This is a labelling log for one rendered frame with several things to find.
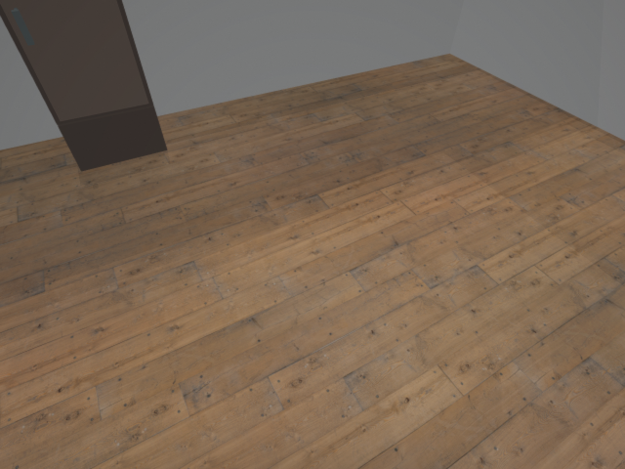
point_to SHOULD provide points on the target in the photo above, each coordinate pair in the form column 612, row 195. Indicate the handle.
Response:
column 17, row 15

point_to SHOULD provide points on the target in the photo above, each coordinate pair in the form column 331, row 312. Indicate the cupboard door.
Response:
column 81, row 55

